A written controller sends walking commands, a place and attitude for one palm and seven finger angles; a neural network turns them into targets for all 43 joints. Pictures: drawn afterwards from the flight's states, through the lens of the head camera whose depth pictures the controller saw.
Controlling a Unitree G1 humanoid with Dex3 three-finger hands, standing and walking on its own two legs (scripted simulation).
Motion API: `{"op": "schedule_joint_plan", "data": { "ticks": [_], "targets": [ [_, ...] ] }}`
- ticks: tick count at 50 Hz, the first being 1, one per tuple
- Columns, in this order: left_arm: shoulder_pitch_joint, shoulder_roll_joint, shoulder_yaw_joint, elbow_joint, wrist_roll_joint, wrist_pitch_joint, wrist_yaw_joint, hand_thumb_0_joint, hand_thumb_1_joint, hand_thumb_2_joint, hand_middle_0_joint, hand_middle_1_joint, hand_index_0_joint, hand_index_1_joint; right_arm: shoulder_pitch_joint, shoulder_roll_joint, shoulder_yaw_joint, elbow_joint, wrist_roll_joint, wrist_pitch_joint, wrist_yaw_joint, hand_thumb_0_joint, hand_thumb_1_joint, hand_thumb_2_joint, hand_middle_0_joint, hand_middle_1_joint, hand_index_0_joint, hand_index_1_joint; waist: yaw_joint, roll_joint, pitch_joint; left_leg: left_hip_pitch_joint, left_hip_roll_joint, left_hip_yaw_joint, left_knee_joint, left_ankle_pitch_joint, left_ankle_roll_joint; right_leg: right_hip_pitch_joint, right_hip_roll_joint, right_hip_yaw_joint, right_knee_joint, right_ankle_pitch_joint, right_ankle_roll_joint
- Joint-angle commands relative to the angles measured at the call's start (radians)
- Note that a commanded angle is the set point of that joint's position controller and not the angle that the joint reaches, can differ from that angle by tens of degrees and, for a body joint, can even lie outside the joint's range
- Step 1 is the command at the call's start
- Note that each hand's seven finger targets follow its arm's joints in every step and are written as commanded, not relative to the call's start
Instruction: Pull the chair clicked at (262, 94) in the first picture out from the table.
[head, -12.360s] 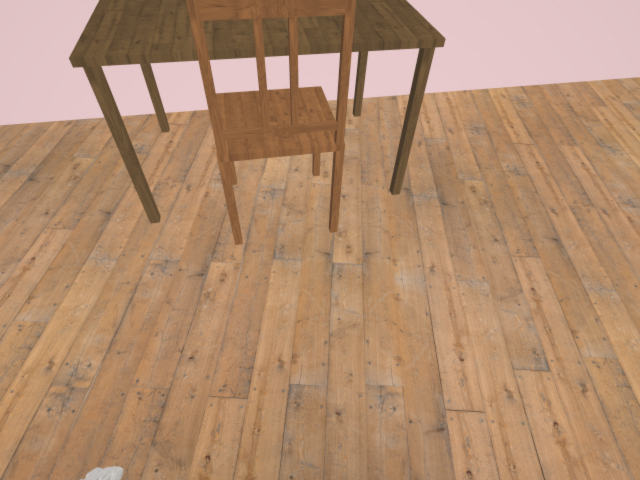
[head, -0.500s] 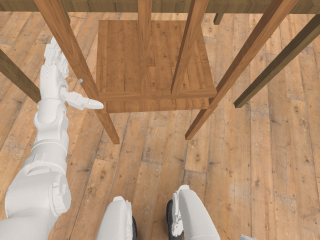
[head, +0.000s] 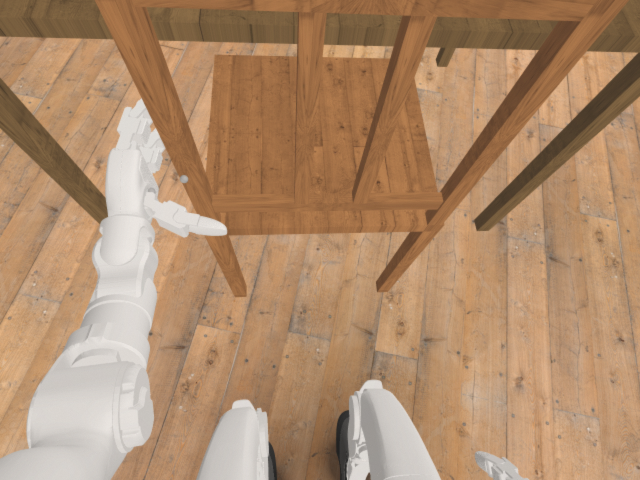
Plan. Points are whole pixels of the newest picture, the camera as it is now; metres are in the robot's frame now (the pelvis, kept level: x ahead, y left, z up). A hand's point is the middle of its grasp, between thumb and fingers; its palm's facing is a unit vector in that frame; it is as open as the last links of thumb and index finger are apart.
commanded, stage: hook a spindle and tug to test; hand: left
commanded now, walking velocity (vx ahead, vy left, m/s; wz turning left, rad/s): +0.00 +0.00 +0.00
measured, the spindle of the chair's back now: (305, 131) +0.52 +0.00 +0.05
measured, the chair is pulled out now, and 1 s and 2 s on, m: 0.00 0.01 0.04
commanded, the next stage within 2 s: step backward, pulling the chair out in 1.26 s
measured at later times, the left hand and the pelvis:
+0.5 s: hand (191, 166) +0.49 +0.14 +0.02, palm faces +0.02 -1.00 -0.05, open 8.3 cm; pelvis +0.00 -0.01 +0.00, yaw +0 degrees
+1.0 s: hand (196, 179) +0.47 +0.13 +0.02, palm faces +0.03 -1.00 -0.03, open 6.1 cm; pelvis +0.02 -0.01 +0.01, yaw -1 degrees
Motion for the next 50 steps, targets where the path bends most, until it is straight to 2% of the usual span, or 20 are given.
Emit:
{"op": "schedule_joint_plan", "data": {
  "ticks": [1,3,5,8,11,13,20,22,23,28,31,34,36,38,43,44,46,47,48,50],
  "targets": [
    [-0.403,0.161,0.003,-0.211,-0.006,-0.083,0.009,0.000,-0.500,0.300,-0.289,-0.792,-0.289,-0.792,0.148,-0.168,-0.063,-0.042,0.001,-0.018,-0.014,0.000,-0.900,-0.900,0.200,0.300,0.200,0.300,-0.034,0.091,-0.527,0.317,-0.023,-0.079,-0.153,0.451,-0.032,0.311,0.050,0.049,-0.109,0.283,-0.014],
    [-0.395,0.150,0.002,-0.217,-0.008,-0.081,0.009,0.000,-0.500,0.300,-0.324,-0.902,-0.324,-0.902,0.149,-0.169,-0.064,-0.045,0.001,-0.019,-0.014,0.000,-0.900,-0.900,0.200,0.300,0.200,0.300,-0.030,0.095,-0.551,0.334,-0.023,-0.081,-0.153,0.458,-0.033,0.312,0.050,0.047,-0.107,0.284,-0.014],
    [-0.369,0.174,0.023,-0.207,-0.008,-0.072,0.013,0.000,-0.388,0.348,-0.359,-1.012,-0.359,-1.012,0.148,-0.168,-0.062,-0.048,0.001,-0.016,-0.015,0.000,-0.900,-0.900,0.200,0.300,0.200,0.300,-0.023,0.069,-0.541,0.304,-0.026,-0.073,-0.155,0.454,-0.028,0.345,0.049,0.053,-0.109,0.302,-0.013],
    [-0.344,0.130,-0.008,-0.208,-0.011,-0.062,0.013,0.000,-0.220,0.420,-0.412,-1.176,-0.412,-1.176,0.142,-0.164,-0.060,-0.057,0.004,-0.017,-0.012,0.000,-0.900,-0.900,0.200,0.300,0.200,0.300,-0.023,0.066,-0.527,0.304,-0.024,-0.076,-0.165,0.448,-0.030,0.336,0.049,0.046,-0.110,0.291,-0.014],
    [-0.350,0.153,0.011,-0.180,-0.009,-0.056,0.020,0.000,-0.052,0.492,-0.465,-1.340,-0.465,-1.340,0.144,-0.164,-0.058,-0.055,0.004,-0.016,-0.013,0.000,-0.900,-0.900,0.200,0.300,0.200,0.300,-0.025,0.027,-0.497,0.238,-0.031,-0.063,-0.163,0.385,-0.019,0.368,0.049,0.060,-0.121,0.272,-0.012],
    [-0.357,0.172,0.026,-0.179,-0.001,-0.064,0.020,0.000,0.060,0.540,-0.500,-1.450,-0.500,-1.450,0.149,-0.165,-0.056,-0.057,0.002,-0.020,-0.015,0.000,-0.900,-0.900,0.200,0.300,0.200,0.300,-0.019,0.040,-0.510,0.235,-0.032,-0.057,-0.160,0.387,-0.017,0.375,0.047,0.065,-0.117,0.281,-0.013],
    [-0.341,0.190,0.037,-0.187,-0.003,-0.063,0.001,0.000,0.452,0.708,-0.500,-1.450,-0.500,-1.450,0.159,-0.166,-0.059,-0.064,0.002,-0.016,-0.013,0.000,-0.900,-0.900,0.200,0.300,0.200,0.300,-0.015,0.052,-0.549,0.236,-0.032,-0.053,-0.152,0.420,-0.016,0.403,0.047,0.073,-0.109,0.328,-0.014],
    [-0.310,0.163,0.023,-0.174,-0.011,-0.051,-0.003,0.000,0.564,0.756,-0.500,-1.450,-0.500,-1.450,0.161,-0.165,-0.058,-0.068,0.005,-0.015,-0.010,0.000,-0.900,-0.900,0.200,0.300,0.200,0.300,-0.016,0.056,-0.536,0.250,-0.030,-0.051,-0.155,0.427,-0.017,0.388,0.049,0.067,-0.113,0.323,-0.015],
    [-0.314,0.186,0.039,-0.184,-0.012,-0.049,-0.002,0.000,0.620,0.780,-0.500,-1.450,-0.500,-1.450,0.162,-0.169,-0.058,-0.066,0.004,-0.014,-0.011,0.000,-0.900,-0.900,0.200,0.300,0.200,0.300,-0.014,0.043,-0.540,0.242,-0.029,-0.053,-0.156,0.429,-0.017,0.399,0.049,0.067,-0.112,0.329,-0.014],
    [-0.296,0.195,0.050,-0.182,-0.012,-0.036,-0.003,0.000,0.900,0.900,-0.500,-1.450,-0.500,-1.450,0.168,-0.169,-0.059,-0.067,0.006,-0.010,-0.012,0.000,-0.900,-0.900,0.200,0.300,0.200,0.300,-0.012,0.045,-0.520,0.221,-0.030,-0.047,-0.159,0.423,-0.015,0.408,0.047,0.072,-0.117,0.338,-0.013],
    [-0.261,0.181,0.046,-0.214,-0.015,-0.035,-0.001,0.000,0.900,0.900,-0.500,-1.450,-0.500,-1.450,0.175,-0.164,-0.063,-0.072,0.005,-0.009,-0.009,0.000,-0.900,-0.900,0.200,0.300,0.200,0.300,-0.004,0.037,-0.558,0.241,-0.031,-0.045,-0.159,0.475,-0.015,0.445,0.048,0.073,-0.115,0.394,-0.013],
    [-0.200,0.174,0.045,-0.256,-0.023,-0.033,0.002,0.000,0.900,0.900,-0.500,-1.450,-0.500,-1.450,0.170,-0.162,-0.064,-0.085,0.008,-0.009,-0.006,0.000,-0.900,-0.900,0.200,0.300,0.200,0.300,0.014,0.060,-0.562,0.261,-0.029,-0.043,-0.171,0.498,-0.020,0.452,0.047,0.071,-0.117,0.406,-0.015],
    [-0.160,0.155,0.028,-0.291,-0.022,-0.032,0.006,0.000,0.900,0.900,-0.500,-1.450,-0.500,-1.450,0.165,-0.157,-0.066,-0.091,0.009,-0.009,-0.003,0.000,-0.900,-0.900,0.200,0.300,0.200,0.300,0.016,0.042,-0.558,0.277,-0.025,-0.043,-0.176,0.524,-0.020,0.460,0.048,0.068,-0.118,0.427,-0.015],
    [-0.125,0.127,0.007,-0.320,-0.025,-0.032,0.007,0.000,0.900,0.900,-0.500,-1.450,-0.500,-1.450,0.159,-0.155,-0.065,-0.096,0.010,-0.012,0.001,0.000,-0.900,-0.900,0.200,0.300,0.200,0.300,0.020,0.066,-0.556,0.303,-0.021,-0.043,-0.181,0.545,-0.024,0.444,0.049,0.063,-0.118,0.426,-0.017],
    [-0.008,0.109,0.001,-0.392,-0.035,-0.037,0.016,0.000,0.900,0.900,-0.500,-1.450,-0.500,-1.450,0.151,-0.149,-0.070,-0.110,0.013,-0.023,0.007,0.000,-0.900,-0.900,0.200,0.300,0.200,0.300,0.037,0.029,-0.555,0.299,-0.020,-0.034,-0.194,0.569,-0.023,0.501,0.051,0.067,-0.125,0.477,-0.017],
    [0.024,0.127,0.015,-0.392,-0.035,-0.036,0.017,0.000,0.900,0.900,-0.500,-1.450,-0.500,-1.450,0.149,-0.149,-0.070,-0.112,0.014,-0.023,0.006,0.000,-0.900,-0.900,0.200,0.300,0.200,0.300,0.046,0.023,-0.539,0.281,-0.021,-0.030,-0.197,0.565,-0.024,0.517,0.049,0.071,-0.125,0.486,-0.018],
    [0.016,0.091,-0.018,-0.417,-0.032,-0.040,0.019,0.000,0.900,0.900,-0.500,-1.450,-0.500,-1.450,0.143,-0.143,-0.071,-0.110,0.016,-0.028,0.007,0.000,-0.900,-0.900,0.200,0.300,0.200,0.300,0.035,0.019,-0.523,0.283,-0.022,-0.028,-0.198,0.552,-0.022,0.508,0.048,0.071,-0.129,0.481,-0.015],
    [0.014,0.092,-0.025,-0.438,-0.032,-0.043,0.020,0.000,0.900,0.900,-0.500,-1.450,-0.500,-1.450,0.141,-0.144,-0.071,-0.110,0.016,-0.031,0.005,0.000,-0.900,-0.900,0.200,0.300,0.200,0.300,0.036,0.047,-0.522,0.300,-0.020,-0.029,-0.197,0.577,-0.025,0.496,0.047,0.070,-0.124,0.487,-0.018],
    [0.046,0.086,-0.025,-0.442,-0.033,-0.042,0.020,0.000,0.900,0.900,-0.500,-1.450,-0.500,-1.450,0.140,-0.142,-0.073,-0.110,0.016,-0.034,0.006,0.000,-0.900,-0.900,0.200,0.300,0.200,0.300,0.045,0.044,-0.525,0.311,-0.018,-0.032,-0.200,0.593,-0.028,0.498,0.046,0.066,-0.123,0.488,-0.018],
    [0.056,0.087,-0.027,-0.455,-0.034,-0.041,0.019,0.000,0.900,0.900,-0.500,-1.450,-0.500,-1.450,0.139,-0.142,-0.076,-0.105,0.016,-0.038,0.004,0.000,-0.900,-0.900,0.200,0.300,0.200,0.300,0.040,0.024,-0.526,0.305,-0.017,-0.028,-0.194,0.596,-0.026,0.509,0.044,0.072,-0.123,0.510,-0.016]
  ]
}}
